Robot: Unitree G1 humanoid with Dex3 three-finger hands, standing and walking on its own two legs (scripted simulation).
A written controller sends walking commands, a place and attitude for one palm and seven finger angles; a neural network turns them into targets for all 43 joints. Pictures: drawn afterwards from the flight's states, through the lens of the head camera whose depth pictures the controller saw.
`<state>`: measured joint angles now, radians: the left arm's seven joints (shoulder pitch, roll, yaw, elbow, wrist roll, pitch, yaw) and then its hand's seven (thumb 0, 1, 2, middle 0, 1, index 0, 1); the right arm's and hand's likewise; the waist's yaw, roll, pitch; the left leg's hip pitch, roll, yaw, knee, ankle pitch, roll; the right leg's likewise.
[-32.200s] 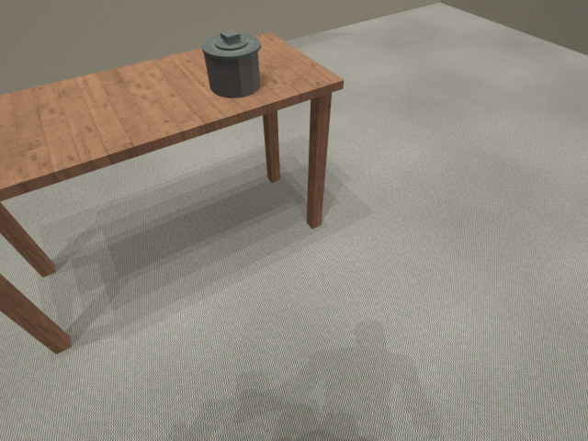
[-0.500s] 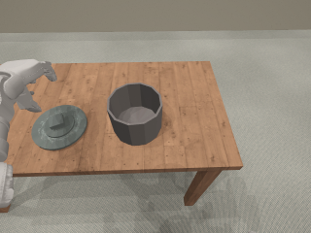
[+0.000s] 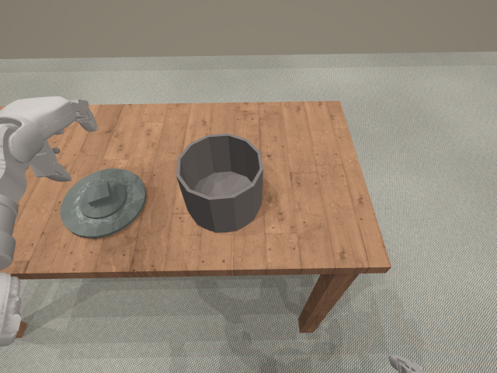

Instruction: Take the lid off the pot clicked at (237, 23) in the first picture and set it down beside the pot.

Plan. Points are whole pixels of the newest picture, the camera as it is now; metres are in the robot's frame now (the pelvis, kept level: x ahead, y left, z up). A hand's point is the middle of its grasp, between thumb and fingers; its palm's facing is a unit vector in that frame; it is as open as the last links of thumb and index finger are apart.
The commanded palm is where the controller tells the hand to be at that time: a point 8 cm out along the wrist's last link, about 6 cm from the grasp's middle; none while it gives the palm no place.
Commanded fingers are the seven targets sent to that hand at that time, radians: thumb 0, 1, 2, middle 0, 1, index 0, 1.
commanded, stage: draw the hand back to the body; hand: left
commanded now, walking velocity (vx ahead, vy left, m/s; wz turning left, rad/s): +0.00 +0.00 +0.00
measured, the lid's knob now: (99, 193) +0.45 +0.31 -0.02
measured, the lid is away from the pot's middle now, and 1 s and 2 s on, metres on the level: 0.25 0.25 0.25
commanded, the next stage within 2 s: none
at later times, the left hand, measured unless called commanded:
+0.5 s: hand (82, 150) +0.38 +0.24 +0.17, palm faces +0.31 -0.87 -0.38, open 11.0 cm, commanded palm +0.33 +0.29 +0.19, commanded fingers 0.00 0.10 0.74 -0.35 -0.74 -0.35 -0.74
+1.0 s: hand (69, 187) +0.32 +0.23 +0.17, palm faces +0.47 -0.84 -0.28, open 9.0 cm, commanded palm +0.26 +0.26 +0.18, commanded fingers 0.00 0.69 0.86 -0.24 -0.42 -0.24 -0.42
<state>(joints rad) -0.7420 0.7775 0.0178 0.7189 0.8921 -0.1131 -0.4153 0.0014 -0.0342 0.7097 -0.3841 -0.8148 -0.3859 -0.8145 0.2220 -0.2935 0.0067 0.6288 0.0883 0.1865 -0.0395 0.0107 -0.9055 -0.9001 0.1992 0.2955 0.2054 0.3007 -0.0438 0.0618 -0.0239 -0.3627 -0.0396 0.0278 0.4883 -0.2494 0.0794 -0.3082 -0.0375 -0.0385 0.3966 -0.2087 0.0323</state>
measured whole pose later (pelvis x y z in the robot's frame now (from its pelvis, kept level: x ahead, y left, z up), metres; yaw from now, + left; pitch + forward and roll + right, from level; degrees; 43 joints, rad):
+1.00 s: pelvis +0.02 -0.05 +0.00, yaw -1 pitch -2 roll -1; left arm -0.04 0.40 0.36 0.05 -0.08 -0.07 0.11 0.01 0.46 0.81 -0.28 -0.54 -0.29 -0.54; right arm 0.17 -0.27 0.02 0.68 0.04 -0.06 -0.07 0.02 -0.90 -0.90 0.20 0.30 0.20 0.30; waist 0.03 0.06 0.03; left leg -0.12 0.02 0.02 0.44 -0.28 0.01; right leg -0.09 0.02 -0.04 0.37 -0.25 -0.02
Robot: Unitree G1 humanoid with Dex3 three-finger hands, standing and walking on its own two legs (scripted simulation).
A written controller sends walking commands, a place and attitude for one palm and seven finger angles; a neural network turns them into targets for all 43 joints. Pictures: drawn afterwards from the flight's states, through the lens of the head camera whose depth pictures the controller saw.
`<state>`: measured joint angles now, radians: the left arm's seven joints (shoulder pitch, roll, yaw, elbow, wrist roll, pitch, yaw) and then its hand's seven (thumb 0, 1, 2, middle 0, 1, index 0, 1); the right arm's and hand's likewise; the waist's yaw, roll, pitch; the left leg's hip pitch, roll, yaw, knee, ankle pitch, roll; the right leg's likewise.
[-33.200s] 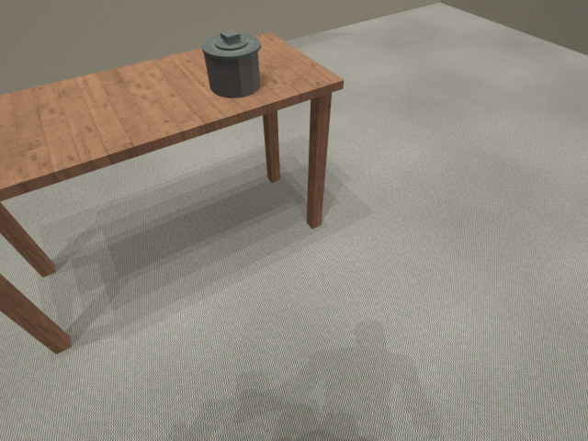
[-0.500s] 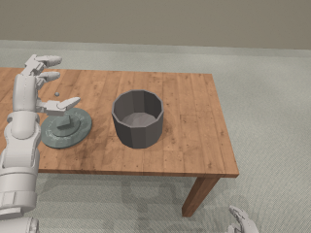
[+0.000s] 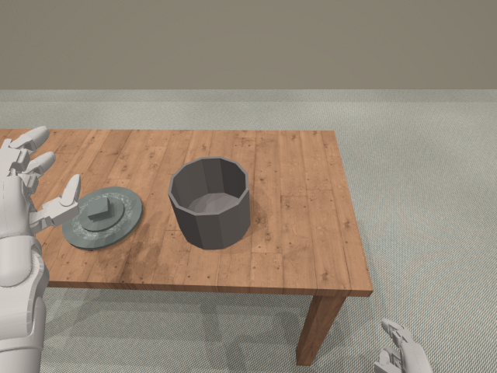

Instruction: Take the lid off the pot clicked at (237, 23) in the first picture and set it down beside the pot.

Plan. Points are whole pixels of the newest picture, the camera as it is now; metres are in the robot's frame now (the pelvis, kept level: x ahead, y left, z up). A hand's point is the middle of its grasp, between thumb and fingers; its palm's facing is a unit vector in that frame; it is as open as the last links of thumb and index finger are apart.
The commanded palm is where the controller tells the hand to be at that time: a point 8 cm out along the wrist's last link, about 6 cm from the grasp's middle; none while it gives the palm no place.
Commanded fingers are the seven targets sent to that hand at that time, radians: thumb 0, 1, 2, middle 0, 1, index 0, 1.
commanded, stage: draw the hand back to the body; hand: left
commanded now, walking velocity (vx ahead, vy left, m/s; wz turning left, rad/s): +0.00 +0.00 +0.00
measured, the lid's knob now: (99, 208) +0.42 +0.37 -0.02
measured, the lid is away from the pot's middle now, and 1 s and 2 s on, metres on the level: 0.25 0.25 0.25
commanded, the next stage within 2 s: step back with the hand held close in 1.06 s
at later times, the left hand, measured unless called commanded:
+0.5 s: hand (55, 241) +0.23 +0.26 +0.16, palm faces +0.45 -0.84 -0.30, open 7.5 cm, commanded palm +0.17 +0.29 +0.18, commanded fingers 0.00 0.90 0.90 -0.20 -0.30 -0.20 -0.30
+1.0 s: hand (35, 292) +0.17 +0.26 +0.16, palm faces +0.40 -0.84 -0.37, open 7.4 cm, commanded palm +0.12 +0.30 +0.17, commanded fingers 0.00 0.90 0.90 -0.20 -0.30 -0.20 -0.30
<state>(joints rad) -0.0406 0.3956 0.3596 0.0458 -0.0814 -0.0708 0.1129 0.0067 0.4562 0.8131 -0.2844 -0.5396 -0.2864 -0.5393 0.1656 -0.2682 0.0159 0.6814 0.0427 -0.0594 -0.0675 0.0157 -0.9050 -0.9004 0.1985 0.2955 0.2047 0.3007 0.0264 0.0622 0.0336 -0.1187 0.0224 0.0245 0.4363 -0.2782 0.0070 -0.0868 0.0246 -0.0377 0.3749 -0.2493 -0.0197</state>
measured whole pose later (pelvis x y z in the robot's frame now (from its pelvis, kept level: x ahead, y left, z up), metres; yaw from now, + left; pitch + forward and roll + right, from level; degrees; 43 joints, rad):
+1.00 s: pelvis -0.01 +0.02 +0.00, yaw +0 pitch -4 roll -1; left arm 0.53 0.32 0.28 -0.47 -0.07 -0.09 0.11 0.02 0.89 0.90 -0.21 -0.30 -0.21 -0.30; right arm 0.17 -0.23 0.03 0.63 0.01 -0.11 -0.06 0.02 -0.90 -0.90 0.20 0.30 0.21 0.30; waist 0.06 0.07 0.01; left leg -0.11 0.01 0.03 0.45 -0.27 0.03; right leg -0.07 0.01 -0.04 0.38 -0.24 0.00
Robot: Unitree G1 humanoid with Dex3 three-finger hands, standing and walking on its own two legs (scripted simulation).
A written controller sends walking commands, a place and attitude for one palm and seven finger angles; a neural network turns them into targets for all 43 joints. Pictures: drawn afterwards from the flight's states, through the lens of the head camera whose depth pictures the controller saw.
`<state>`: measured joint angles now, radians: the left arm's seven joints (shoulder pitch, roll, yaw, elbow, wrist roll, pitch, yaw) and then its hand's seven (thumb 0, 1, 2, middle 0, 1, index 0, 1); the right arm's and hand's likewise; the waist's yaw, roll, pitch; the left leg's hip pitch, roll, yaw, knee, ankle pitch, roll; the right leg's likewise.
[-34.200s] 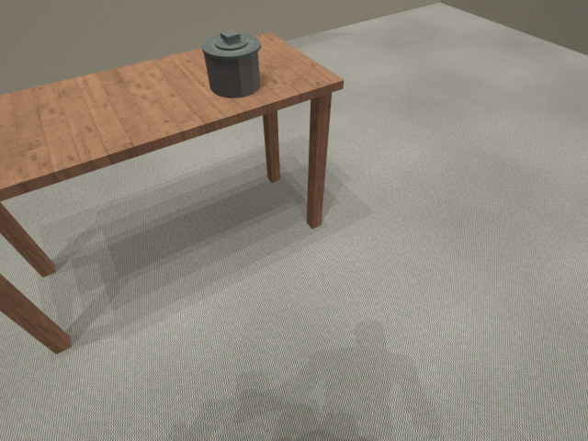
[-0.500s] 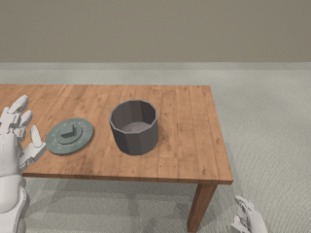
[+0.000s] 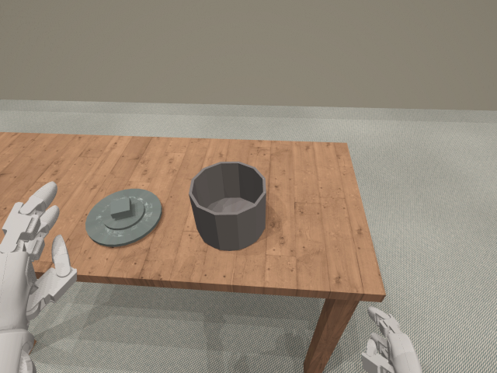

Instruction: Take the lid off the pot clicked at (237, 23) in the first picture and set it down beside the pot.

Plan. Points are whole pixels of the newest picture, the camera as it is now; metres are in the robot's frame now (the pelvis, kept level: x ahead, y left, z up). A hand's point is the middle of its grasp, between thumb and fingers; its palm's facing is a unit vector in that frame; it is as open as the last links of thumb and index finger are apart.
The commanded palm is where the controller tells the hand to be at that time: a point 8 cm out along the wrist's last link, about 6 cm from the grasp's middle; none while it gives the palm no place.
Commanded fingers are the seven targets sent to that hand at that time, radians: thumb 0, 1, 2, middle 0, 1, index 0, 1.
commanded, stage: draw the hand back to the body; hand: left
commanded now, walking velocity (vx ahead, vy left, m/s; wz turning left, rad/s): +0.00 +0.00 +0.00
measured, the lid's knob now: (121, 207) +0.44 +0.35 -0.02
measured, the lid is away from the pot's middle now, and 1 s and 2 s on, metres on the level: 0.25 0.25 0.25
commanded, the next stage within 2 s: step back with the hand held close in 0.06 s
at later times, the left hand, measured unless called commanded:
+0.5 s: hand (74, 279) +0.18 +0.25 +0.14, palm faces +0.21 -0.86 -0.47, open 7.4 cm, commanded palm +0.12 +0.30 +0.17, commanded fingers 0.00 0.90 0.90 -0.20 -0.30 -0.20 -0.30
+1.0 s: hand (27, 320) +0.13 +0.27 +0.15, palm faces +0.32 -0.84 -0.43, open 7.4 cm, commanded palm +0.06 +0.31 +0.17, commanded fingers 0.00 0.90 0.90 -0.20 -0.30 -0.20 -0.30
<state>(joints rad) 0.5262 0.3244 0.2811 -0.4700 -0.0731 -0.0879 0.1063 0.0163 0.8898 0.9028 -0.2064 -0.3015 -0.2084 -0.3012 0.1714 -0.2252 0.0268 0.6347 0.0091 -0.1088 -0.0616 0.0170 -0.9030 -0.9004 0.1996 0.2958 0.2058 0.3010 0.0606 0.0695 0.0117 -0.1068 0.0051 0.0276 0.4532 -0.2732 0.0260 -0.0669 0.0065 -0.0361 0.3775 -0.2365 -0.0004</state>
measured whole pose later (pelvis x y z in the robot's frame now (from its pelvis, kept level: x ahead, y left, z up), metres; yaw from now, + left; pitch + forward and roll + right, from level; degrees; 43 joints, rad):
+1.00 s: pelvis -0.07 +0.03 -0.02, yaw -1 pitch +0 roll -3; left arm 0.62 0.40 0.39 -0.65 -0.04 -0.22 0.14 0.01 0.89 0.90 -0.21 -0.30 -0.21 -0.30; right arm 0.22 -0.20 -0.01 0.54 0.02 -0.10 -0.06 0.02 -0.90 -0.90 0.20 0.30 0.21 0.30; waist -0.02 -0.01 0.06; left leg -0.42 0.00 0.06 0.68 -0.26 0.08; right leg -0.37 -0.03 -0.05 0.60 -0.24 0.03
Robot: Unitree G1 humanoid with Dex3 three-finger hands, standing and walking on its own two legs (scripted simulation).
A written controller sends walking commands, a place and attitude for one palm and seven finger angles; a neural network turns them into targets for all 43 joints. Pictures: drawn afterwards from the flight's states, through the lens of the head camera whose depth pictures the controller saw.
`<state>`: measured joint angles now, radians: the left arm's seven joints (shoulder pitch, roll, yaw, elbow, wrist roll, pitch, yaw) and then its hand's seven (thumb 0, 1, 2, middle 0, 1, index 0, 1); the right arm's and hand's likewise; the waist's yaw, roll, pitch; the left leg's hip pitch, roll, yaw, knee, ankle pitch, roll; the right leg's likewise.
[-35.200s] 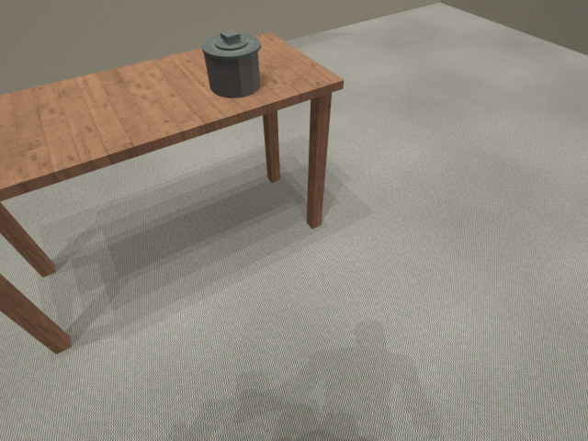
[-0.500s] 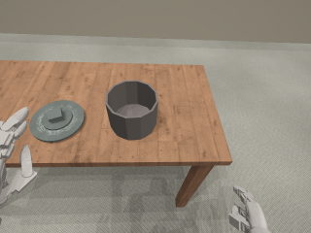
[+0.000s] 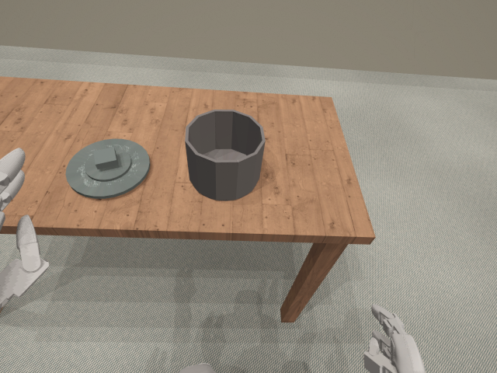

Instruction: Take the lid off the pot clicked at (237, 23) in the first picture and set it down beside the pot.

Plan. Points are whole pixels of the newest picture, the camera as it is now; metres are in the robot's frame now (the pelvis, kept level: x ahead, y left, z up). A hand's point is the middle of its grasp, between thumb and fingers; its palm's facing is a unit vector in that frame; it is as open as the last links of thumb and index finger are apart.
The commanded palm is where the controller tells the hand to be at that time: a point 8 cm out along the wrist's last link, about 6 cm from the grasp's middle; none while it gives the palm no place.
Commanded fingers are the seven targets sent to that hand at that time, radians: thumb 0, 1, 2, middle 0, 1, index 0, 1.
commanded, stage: step back with the hand held close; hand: left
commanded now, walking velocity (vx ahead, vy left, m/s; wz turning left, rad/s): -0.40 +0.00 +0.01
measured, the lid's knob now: (105, 158) +0.51 +0.33 +0.00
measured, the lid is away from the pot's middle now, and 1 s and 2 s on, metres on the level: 0.25 0.25 0.25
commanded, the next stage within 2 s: stop stepping back and stand still in 0.80 s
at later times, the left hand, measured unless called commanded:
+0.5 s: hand (37, 314) +0.15 +0.21 +0.18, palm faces +0.32 -0.86 -0.39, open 7.4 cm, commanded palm +0.08 +0.27 +0.19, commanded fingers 0.00 0.90 0.90 -0.20 -0.30 -0.20 -0.30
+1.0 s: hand out of the picture +0.07 +0.24 +0.15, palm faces +0.28 -0.88 -0.39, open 7.4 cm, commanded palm -0.02 +0.28 +0.19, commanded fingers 0.00 0.90 0.90 -0.20 -0.30 -0.20 -0.30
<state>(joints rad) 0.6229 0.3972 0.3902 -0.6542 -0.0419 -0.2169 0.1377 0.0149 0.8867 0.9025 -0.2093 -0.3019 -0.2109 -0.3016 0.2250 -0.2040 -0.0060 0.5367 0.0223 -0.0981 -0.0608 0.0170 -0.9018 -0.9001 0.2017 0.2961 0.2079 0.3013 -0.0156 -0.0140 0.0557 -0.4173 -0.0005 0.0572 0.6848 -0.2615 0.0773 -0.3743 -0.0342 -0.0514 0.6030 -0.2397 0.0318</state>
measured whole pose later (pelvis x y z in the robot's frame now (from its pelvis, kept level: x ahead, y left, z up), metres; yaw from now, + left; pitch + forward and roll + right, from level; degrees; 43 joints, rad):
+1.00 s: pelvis -0.15 +0.00 -0.01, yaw +0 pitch +1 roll +0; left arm 0.55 0.41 0.37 -0.58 -0.05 -0.20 0.10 0.01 0.89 0.90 -0.21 -0.30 -0.21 -0.30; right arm 0.19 -0.20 -0.03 0.60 0.03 -0.10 -0.04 0.02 -0.90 -0.90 0.20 0.30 0.21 0.30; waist -0.05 -0.09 0.01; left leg -0.34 -0.01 0.01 0.71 -0.41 0.03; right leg -0.45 -0.09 -0.02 0.74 -0.32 0.05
